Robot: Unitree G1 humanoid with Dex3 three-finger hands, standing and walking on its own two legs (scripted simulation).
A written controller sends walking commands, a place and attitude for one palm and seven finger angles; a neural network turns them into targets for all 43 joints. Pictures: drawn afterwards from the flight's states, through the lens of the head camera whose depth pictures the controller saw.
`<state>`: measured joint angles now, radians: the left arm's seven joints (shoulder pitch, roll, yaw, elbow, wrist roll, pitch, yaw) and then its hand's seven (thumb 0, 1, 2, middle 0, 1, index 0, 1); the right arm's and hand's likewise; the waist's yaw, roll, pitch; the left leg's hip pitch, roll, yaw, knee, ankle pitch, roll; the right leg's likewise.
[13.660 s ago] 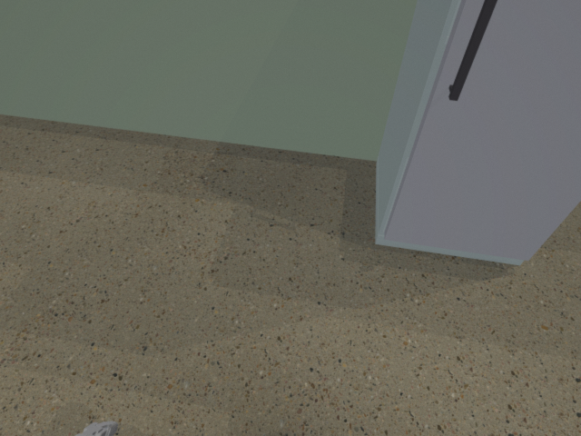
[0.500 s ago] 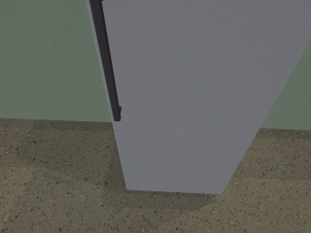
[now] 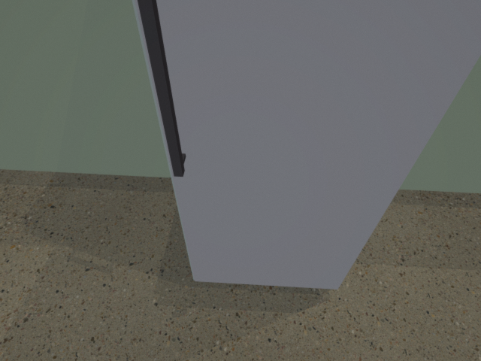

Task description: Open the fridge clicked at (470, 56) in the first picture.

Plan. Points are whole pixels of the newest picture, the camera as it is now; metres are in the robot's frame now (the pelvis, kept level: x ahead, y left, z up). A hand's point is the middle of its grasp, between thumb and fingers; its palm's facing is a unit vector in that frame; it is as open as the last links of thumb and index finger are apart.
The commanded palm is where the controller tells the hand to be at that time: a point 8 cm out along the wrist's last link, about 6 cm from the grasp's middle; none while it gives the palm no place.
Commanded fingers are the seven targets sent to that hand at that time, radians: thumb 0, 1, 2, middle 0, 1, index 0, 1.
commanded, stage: look again from close up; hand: left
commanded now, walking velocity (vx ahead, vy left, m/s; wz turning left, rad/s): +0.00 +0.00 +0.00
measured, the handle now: (168, 95) +0.53 +0.17 +0.19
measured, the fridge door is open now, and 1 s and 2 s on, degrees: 0 0 0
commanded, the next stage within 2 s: none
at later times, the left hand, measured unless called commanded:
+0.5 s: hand out of the picture -0.02 +0.15 -0.18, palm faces +0.06 -0.99 -0.15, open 7.4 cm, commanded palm none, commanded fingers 0.00 0.90 0.90 -0.20 -0.30 -0.20 -0.30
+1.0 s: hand out of the picture -0.01 +0.15 -0.18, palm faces +0.06 -0.99 -0.15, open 7.4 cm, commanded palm none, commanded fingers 0.00 0.90 0.90 -0.20 -0.30 -0.20 -0.30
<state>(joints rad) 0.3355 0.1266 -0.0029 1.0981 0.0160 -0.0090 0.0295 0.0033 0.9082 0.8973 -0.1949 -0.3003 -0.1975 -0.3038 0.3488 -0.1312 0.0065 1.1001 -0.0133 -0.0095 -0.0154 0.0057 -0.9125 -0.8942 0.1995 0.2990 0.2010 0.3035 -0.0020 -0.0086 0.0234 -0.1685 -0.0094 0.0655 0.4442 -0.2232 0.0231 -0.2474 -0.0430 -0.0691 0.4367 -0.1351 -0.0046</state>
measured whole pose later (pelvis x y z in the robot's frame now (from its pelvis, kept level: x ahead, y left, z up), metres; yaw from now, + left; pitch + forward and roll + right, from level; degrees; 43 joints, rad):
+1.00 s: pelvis +0.00 +0.00 +0.00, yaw +0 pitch -2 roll +0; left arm 0.35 0.10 0.01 1.08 0.02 -0.01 0.03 0.00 0.91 0.90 -0.19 -0.30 -0.20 -0.30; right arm 0.35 -0.09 0.00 1.10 -0.01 -0.01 -0.02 0.00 -0.91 -0.89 0.20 0.30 0.20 0.30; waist 0.00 -0.01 0.02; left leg -0.19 -0.01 0.07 0.46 -0.24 0.03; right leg -0.27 -0.04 -0.06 0.44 -0.14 0.00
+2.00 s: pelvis +0.03 +0.00 +0.00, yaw -1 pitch -2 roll +0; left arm 0.33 0.12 0.01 1.09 0.02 -0.02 0.03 0.01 0.91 0.90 -0.19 -0.30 -0.20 -0.30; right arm 0.33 -0.10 0.00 1.12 -0.01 -0.02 -0.02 0.00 -0.91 -0.89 0.20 0.30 0.20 0.30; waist 0.01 -0.01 0.04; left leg -0.14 0.00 0.08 0.43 -0.25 0.02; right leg -0.23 -0.03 -0.06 0.43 -0.16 -0.01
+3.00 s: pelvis +0.04 -0.01 -0.03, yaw +1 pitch +5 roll -1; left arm 0.35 0.32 0.27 -0.07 -0.35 -0.12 -0.36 0.01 0.12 0.56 -0.26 -0.80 -0.26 -0.81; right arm 0.27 -0.19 0.07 0.57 0.05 -0.22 -0.07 0.02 -0.90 -0.89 0.21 0.30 0.21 0.30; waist -0.02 0.05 -0.06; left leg -0.45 0.03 0.02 0.81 -0.44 0.00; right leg -0.51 -0.02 -0.10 0.77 -0.35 -0.02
